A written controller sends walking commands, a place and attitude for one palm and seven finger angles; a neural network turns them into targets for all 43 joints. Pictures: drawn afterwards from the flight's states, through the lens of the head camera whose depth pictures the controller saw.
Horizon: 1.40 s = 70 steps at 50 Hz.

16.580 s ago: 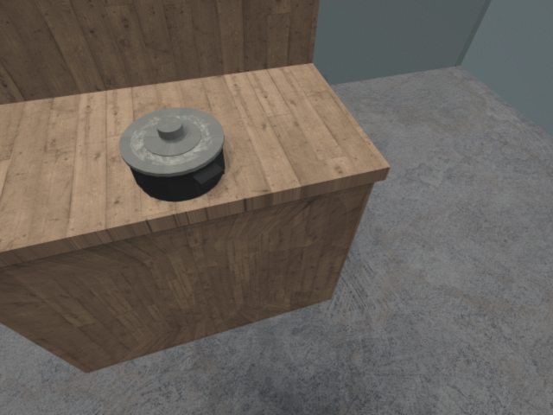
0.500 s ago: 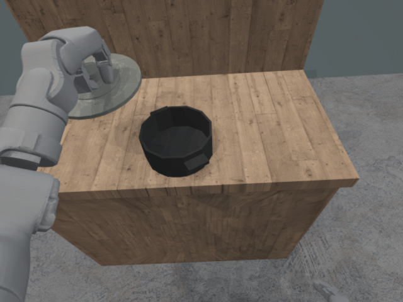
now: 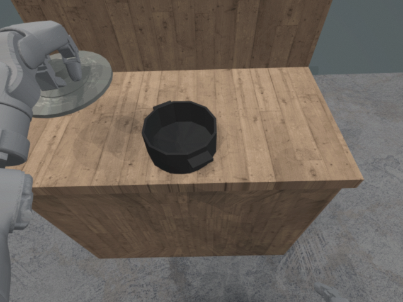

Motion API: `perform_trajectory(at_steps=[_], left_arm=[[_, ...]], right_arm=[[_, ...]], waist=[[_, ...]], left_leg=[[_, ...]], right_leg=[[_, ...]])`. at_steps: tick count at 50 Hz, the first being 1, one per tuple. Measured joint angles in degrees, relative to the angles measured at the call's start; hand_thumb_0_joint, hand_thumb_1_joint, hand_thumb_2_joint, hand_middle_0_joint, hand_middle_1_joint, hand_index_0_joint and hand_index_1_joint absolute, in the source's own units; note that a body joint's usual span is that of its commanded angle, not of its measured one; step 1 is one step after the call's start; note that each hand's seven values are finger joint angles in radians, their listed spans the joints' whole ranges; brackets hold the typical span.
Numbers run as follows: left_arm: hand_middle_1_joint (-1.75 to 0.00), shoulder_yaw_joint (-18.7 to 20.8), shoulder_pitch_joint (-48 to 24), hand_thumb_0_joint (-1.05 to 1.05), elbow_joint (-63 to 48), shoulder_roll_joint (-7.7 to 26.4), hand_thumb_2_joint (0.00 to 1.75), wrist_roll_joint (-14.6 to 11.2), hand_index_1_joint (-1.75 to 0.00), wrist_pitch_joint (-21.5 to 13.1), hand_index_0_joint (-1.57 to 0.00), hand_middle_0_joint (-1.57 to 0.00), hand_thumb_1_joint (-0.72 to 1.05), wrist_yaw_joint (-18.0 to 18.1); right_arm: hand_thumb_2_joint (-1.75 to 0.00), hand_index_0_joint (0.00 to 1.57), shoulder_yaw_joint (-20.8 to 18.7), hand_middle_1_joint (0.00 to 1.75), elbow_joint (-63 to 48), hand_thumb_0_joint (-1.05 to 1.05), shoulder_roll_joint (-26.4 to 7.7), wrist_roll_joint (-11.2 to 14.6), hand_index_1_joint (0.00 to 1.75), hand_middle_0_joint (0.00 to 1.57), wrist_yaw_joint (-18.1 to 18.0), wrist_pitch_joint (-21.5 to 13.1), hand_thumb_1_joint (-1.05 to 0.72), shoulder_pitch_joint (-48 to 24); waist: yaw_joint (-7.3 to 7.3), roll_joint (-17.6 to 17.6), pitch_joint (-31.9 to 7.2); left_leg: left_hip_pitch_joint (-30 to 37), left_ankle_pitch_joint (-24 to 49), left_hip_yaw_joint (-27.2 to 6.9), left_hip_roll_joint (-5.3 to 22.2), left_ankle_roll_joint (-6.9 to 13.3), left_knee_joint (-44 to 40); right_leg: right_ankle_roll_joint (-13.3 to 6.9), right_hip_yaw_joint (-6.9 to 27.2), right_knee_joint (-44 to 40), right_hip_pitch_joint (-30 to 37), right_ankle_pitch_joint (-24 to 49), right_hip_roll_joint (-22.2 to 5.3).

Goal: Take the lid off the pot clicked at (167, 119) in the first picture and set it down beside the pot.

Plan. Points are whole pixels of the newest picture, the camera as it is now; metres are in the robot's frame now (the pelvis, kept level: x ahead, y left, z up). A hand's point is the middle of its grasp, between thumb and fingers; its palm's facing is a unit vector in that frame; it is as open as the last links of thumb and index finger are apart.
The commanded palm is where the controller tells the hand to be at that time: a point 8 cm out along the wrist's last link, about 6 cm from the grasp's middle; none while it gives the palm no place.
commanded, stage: move the lid sideways beside the pot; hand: left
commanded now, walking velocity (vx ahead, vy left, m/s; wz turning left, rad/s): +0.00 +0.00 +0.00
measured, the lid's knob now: (56, 70) +0.49 +0.27 +0.21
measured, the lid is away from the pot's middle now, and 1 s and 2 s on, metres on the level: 0.22 0.24 0.23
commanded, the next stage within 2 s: lower the lid onto the table in 0.34 s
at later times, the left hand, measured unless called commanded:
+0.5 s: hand (40, 73) +0.47 +0.28 +0.22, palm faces -0.27 -0.05 -0.96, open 5.3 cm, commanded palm +0.46 +0.28 +0.30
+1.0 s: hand (53, 88) +0.47 +0.27 +0.19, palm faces -0.32 -0.07 -0.95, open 5.3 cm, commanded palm +0.46 +0.28 +0.26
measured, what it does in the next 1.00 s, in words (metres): stands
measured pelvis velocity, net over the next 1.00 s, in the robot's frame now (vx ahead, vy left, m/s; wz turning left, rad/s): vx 0.01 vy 0.00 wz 0.00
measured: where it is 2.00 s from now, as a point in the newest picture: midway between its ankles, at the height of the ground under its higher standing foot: outside the picture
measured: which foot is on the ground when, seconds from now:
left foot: down 0.00-1.00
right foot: down 0.00-1.00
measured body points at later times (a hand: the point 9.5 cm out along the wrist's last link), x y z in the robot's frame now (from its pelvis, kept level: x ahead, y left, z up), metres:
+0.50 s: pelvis +0.01 +0.01 +0.00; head +0.06 +0.00 +0.45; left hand +0.48 +0.28 +0.27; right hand +0.09 -0.26 -0.12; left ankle +0.00 +0.11 -0.74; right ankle +0.00 -0.14 -0.74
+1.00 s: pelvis +0.01 +0.00 +0.00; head +0.06 -0.01 +0.45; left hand +0.48 +0.27 +0.24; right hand +0.10 -0.27 -0.12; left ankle +0.00 +0.11 -0.74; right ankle +0.00 -0.14 -0.74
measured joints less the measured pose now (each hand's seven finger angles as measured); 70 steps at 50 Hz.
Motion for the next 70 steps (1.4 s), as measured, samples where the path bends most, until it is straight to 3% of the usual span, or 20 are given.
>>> perform_trajectory(at_steps=[9,15,22,38,52,57,70], left_arm=[[-0.84,3.0,0.8,-0.02,0.8,2.8,0.90,0.2,-1.07,-2.9,-0.98,-0.57,0.27,0.0],[-0.84,2.8,0.7,-0.02,1.0,4.1,0.90,0.8,-1.07,-3.4,-0.98,-0.57,0.27,0.0],[-0.84,2.0,0.8,-0.02,-0.2,3.4,0.90,-0.2,-1.07,-4.0,-0.98,-0.57,0.27,-0.4],[-0.84,2.4,1.7,-0.02,1.2,1.0,0.90,0.6,-1.07,-1.8,-0.98,-0.57,0.27,0.5],[-0.84,4.6,6.3,-0.02,-0.8,1.9,0.90,-0.1,-1.07,-3.4,-0.98,-0.57,0.27,1.1],[-0.84,3.3,6.9,-0.03,-0.1,2.0,0.90,-0.4,-1.07,-3.6,-0.98,-0.57,0.27,1.2],[-0.84,4.2,9.0,-0.03,1.2,1.2,0.90,-0.9,-1.07,-7.2,-0.98,-0.57,0.27,3.1]], right_arm=[[-0.90,0.20,-0.2,0.30,0.1,0.01,-0.2,0.0,0.30,0.20,0.0,0.9,-0.91,0.9],[-0.90,0.20,-0.4,0.30,0.1,0.01,-0.2,0.2,0.30,0.20,0.1,1.3,-0.91,1.6],[-0.90,0.20,-0.4,0.30,0.7,0.01,0.0,0.0,0.30,0.20,0.1,1.2,-0.91,1.6],[-0.90,0.20,-0.1,0.30,-0.7,0.01,0.3,-0.1,0.30,0.20,1.0,0.4,-0.91,0.5],[-0.90,0.20,-0.7,0.30,-0.6,0.01,-0.4,-0.1,0.30,0.20,0.5,0.8,-0.91,1.1],[-0.90,0.20,-0.8,0.30,-0.4,0.01,-0.5,0.1,0.30,0.20,0.2,1.2,-0.91,0.9],[-0.90,0.20,-0.5,0.30,0.1,0.01,0.1,-0.1,0.30,0.20,-0.2,1.0,-0.91,0.4]], waist=[[-0.64,0.0,0.3],[-0.52,-0.1,0.5],[-0.21,-0.2,0.5],[-0.91,0.1,0.3],[-0.83,0.1,0.6],[-0.59,-0.1,0.8],[-0.54,-0.2,0.5]], left_leg=[[-0.5,-0.2,0.2,0.0,0.3,0.0],[-0.9,-0.2,0.1,0.0,0.5,0.0],[-1.0,-0.3,-0.2,-0.3,0.7,0.0],[-1.1,-0.7,0.3,-0.2,0.6,0.1],[-1.0,-0.9,-0.1,0.4,0.1,0.5],[-1.1,-1.0,-0.4,0.5,0.0,0.9],[-1.1,-1.1,-0.3,0.5,0.1,1.3]], right_leg=[[0.2,0.2,-1.0,-0.1,0.4,0.0],[0.3,0.1,-1.6,-0.2,0.7,0.0],[0.3,-0.2,-2.0,0.0,0.6,-0.3],[0.4,0.2,-1.3,-0.5,0.1,-0.2],[0.1,-0.1,-1.1,-0.2,0.0,0.4],[0.0,-0.4,-1.0,-0.2,0.0,0.5],[0.0,-0.3,-0.7,-0.2,0.0,0.6]])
